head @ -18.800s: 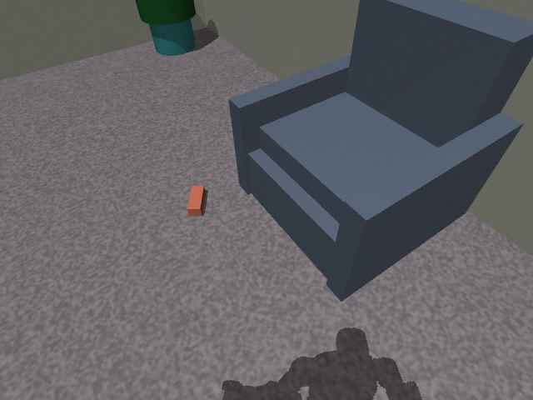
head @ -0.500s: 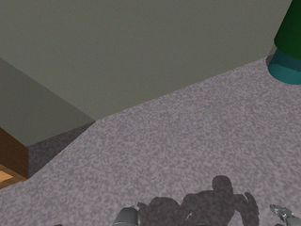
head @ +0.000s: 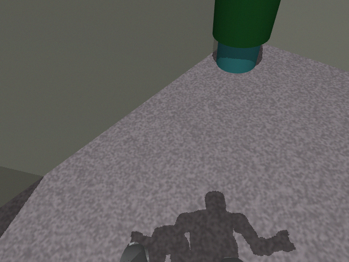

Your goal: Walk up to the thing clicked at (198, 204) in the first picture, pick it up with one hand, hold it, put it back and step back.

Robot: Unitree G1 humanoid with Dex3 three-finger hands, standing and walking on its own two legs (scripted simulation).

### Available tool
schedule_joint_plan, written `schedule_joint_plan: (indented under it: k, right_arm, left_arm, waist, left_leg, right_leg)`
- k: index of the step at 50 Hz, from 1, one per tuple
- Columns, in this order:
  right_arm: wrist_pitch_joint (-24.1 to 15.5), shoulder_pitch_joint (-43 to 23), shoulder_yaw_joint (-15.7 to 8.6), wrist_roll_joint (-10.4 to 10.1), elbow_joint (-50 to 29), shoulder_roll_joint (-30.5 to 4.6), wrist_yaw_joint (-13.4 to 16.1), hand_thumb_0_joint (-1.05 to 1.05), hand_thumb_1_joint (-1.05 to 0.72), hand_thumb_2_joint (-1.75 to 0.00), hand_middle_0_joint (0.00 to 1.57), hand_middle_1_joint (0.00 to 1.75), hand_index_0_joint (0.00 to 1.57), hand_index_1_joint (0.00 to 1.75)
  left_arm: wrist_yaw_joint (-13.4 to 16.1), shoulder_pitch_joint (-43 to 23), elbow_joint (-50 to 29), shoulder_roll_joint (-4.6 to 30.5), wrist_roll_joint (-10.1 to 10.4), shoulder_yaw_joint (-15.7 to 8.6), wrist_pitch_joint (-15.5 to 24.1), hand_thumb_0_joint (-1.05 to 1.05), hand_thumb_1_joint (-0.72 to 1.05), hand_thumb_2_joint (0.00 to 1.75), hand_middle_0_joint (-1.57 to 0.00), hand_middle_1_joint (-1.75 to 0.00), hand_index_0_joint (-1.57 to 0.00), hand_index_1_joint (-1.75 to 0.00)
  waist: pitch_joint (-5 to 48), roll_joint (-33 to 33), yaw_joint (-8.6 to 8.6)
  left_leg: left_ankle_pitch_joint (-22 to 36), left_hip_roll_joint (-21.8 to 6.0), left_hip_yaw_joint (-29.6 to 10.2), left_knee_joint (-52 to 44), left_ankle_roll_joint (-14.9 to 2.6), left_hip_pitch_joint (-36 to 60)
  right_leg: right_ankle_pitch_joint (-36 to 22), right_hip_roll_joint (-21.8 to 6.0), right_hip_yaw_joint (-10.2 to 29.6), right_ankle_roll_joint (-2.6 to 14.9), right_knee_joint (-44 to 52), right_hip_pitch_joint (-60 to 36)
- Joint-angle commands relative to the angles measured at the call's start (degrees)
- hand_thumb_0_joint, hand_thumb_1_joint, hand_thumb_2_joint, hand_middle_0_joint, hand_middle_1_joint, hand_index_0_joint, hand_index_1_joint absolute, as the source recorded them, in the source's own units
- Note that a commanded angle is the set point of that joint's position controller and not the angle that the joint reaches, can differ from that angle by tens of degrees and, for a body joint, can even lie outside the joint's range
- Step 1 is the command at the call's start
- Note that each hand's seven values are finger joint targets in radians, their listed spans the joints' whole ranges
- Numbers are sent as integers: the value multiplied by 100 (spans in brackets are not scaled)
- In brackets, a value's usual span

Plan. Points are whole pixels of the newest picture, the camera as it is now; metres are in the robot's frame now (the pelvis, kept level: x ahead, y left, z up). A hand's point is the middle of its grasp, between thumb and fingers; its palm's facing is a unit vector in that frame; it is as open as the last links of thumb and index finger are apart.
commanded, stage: walk up
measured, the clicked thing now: out of the picture +0.09 -1.45 -0.69
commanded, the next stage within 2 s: none
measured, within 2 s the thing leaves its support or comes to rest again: neither
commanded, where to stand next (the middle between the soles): +0.11 -0.02 m, yaw -19 degrees
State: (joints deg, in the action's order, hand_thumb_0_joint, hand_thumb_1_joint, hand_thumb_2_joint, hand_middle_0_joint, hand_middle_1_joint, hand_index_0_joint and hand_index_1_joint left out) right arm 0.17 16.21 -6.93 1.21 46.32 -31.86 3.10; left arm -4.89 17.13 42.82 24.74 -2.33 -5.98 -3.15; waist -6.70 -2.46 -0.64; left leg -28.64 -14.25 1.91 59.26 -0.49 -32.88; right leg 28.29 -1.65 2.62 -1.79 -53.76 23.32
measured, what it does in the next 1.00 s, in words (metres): steps on the spot, turning right: left foot, then right foot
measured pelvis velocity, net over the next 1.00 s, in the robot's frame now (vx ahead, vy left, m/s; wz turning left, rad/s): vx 0.07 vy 0.05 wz -0.72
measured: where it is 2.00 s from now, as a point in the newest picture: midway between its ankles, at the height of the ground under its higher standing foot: outside the picture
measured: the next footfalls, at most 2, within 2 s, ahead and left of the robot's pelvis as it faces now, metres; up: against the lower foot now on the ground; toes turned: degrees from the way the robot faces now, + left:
left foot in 0.26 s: +0.14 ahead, +0.10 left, +0.00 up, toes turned -6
right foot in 0.66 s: +0.10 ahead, -0.13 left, +0.00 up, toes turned -21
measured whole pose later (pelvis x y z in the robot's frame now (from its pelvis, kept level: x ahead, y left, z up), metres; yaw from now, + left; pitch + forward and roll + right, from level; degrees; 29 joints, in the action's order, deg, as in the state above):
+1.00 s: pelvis +0.07 +0.05 +0.03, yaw -41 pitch -1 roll +1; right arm 2.9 4.1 -3.7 0.3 46.8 -24.9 -1.4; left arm 0.9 15.4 40.5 21.4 -2.3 -3.6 -0.4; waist -8.3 -4.1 2.2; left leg -23.5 1.0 -4.9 49.0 0.6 -26.4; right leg 10.6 7.5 18.9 -2.6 -35.8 23.1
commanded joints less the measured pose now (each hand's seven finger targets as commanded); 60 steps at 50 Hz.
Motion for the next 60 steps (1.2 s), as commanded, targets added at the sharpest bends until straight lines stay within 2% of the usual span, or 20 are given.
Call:
schedule_joint_plan:
  k: [1,3,9,13,15,16,21,24,28,31,32,34,35,36,39,48,52,54,56,60]
  right_arm:
    - [-256,-472,-124,-150,-477,-957,-38,0,-90,-90,20,30,20,30]
    - [-291,143,-8,-96,-156,-727,-110,0,-90,-90,20,30,20,30]
    - [-273,-246,59,57,-327,-684,-289,0,-90,-90,20,30,20,30]
    - [-359,844,-33,105,-47,-561,-257,0,-90,-90,20,30,20,30]
    - [-367,433,-152,117,-296,-1128,-227,0,-90,-90,20,30,20,30]
    - [-335,171,-219,37,-323,-1304,-279,0,-90,-90,20,30,20,30]
    - [-381,127,-29,1,-162,-596,-246,0,-90,-90,20,30,20,30]
    - [-331,55,-17,21,-178,-569,-274,0,-90,-90,20,30,20,30]
    - [-213,-20,30,26,-250,-459,-307,0,-90,-90,20,30,20,30]
    - [44,-1225,-113,116,-750,-355,-544,0,-90,-90,20,30,20,30]
    - [117,-1006,-65,97,-682,-178,-569,0,-90,-90,20,30,20,30]
    - [213,-766,93,-21,-763,231,-623,0,-90,-90,20,30,20,30]
    - [228,-1076,18,-31,-875,-122,-559,0,-90,-90,20,30,20,30]
    - [192,-1240,-36,-11,-876,-293,-508,0,-90,-90,20,30,20,30]
    - [236,-725,-18,-164,-383,-293,-513,0,-90,-90,20,30,20,30]
    - [102,-1163,35,-109,-449,-147,-322,0,-90,-90,20,30,20,30]
    - [-31,-511,-46,-81,-145,-108,-235,0,-90,-90,20,30,20,30]
    - [-57,-815,-225,34,-332,-861,-198,0,-90,-90,20,30,20,30]
    - [-42,-1682,-357,47,-613,-1081,-262,0,-90,-90,20,30,20,30]
    - [-112,-1485,-168,62,-515,-454,-277,0,-90,-90,20,30,20,30]
  left_arm:
    - [302,-344,-526,1852,30,-482,126,0,90,90,-20,-30,-20,-30]
    - [424,-149,-357,1625,53,-421,244,0,90,90,-20,-30,-20,-30]
    - [577,332,-104,1625,146,-297,507,0,90,90,-20,-30,-20,-30]
    - [661,-269,-194,1216,254,-43,524,0,90,90,-20,-30,-20,-30]
    - [749,306,-130,783,325,162,506,0,90,90,-20,-30,-20,-30]
    - [825,491,30,1300,282,67,499,0,90,90,-20,-30,-20,-30]
    - [685,165,339,1182,292,19,539,0,90,90,-20,-30,-20,-30]
    - [659,165,327,951,269,109,567,0,90,90,-20,-30,-20,-30]
    - [660,-158,279,849,246,120,598,0,90,90,-20,-30,-20,-30]
    - [681,531,260,809,200,69,388,0,90,90,-20,-30,-20,-30]
    - [710,583,333,988,121,-35,454,0,90,90,-20,-30,-20,-30]
    - [774,309,33,1826,-39,-268,570,0,90,90,-20,-30,-20,-30]
    - [810,427,-78,1830,-6,-231,568,0,90,90,-20,-30,-20,-30]
    - [847,294,-104,1812,17,-212,562,0,90,90,-20,-30,-20,-30]
    - [873,-352,-311,1328,94,-144,581,0,90,90,-20,-30,-20,-30]
    - [670,-13,-747,1219,-55,-320,342,0,90,90,-20,-30,-20,-30]
    - [589,-654,-1028,1051,24,-234,202,0,90,90,-20,-30,-20,-30]
    - [596,-191,-939,439,59,-65,192,0,90,90,-20,-30,-20,-30]
    - [603,147,-617,1200,-56,-250,141,0,90,90,-20,-30,-20,-30]
    - [290,131,-276,1219,77,-369,86,0,90,90,-20,-30,-20,-30]
  waist:
    - [-266,1366,223]
    - [65,1637,106]
    - [72,1175,251]
    - [625,511,-526]
    - [516,-775,-162]
    - [629,-633,-125]
    - [177,-370,-64]
    - [588,-657,-91]
    - [805,-746,-147]
    - [998,-984,189]
    - [1089,-466,195]
    - [679,1673,138]
    - [603,1328,259]
    - [528,1259,247]
    - [744,995,-205]
    - [1032,1518,283]
    - [1086,1355,-132]
    - [1121,-970,-58]
    - [642,-1156,79]
    - [523,-484,228]
  left_leg:
    - [187,623,-185,681,42,-846]
    - [622,768,-32,497,11,-712]
    - [191,1012,-326,-590,-135,-226]
    - [928,1216,-369,-2638,-246,2370]
    - [434,-635,-3371,-4219,-596,2534]
    - [-75,-1109,-3929,-4290,-982,2329]
    - [2305,-25,-1472,-3800,-386,2049]
    - [2981,-99,-947,-3458,-924,2387]
    - [4054,-101,-538,-2971,-1055,2256]
    - [2075,-160,351,-2410,-866,2112]
    - [1575,77,451,-1624,-650,1494]
    - [-654,1356,383,174,59,-778]
    - [-980,1392,-513,519,147,-915]
    - [-1027,1288,-757,506,160,-911]
    - [80,1232,-799,301,141,-396]
    - [473,1677,-495,-1323,135,659]
    - [1562,1705,-442,-3276,135,2607]
    - [452,-456,-2844,-4319,-439,3184]
    - [-691,-1645,-3608,-5091,-1666,1653]
    - [174,0,-1166,-4534,-480,1600]
  right_leg:
    - [2045,-864,2707,1375,3486,399]
    - [699,-575,2150,1324,2798,-181]
    - [357,-861,2852,1499,2697,-339]
    - [-2174,-403,1484,888,968,809]
    - [111,862,588,255,-850,1763]
    - [406,553,790,287,-1193,1517]
    - [-694,288,577,282,-683,1090]
    - [-642,210,175,246,0,673]
    - [-862,237,-361,250,835,-41]
    - [-1769,200,-707,193,1744,-589]
    - [-1565,222,-148,342,2142,-1325]
    - [-959,-1208,3656,1184,3369,-2075]
    - [-1236,-1655,4598,1857,3581,-1810]
    - [-1293,-1728,4839,1985,3598,-1626]
    - [-1708,-595,2988,1087,3221,-1489]
    - [-3026,-32,3002,1182,2716,-990]
    - [-2037,298,2800,711,2455,147]
    - [104,1513,1356,167,530,1345]
    - [125,793,780,-23,-1291,1024]
    - [-1197,644,673,111,-1349,578]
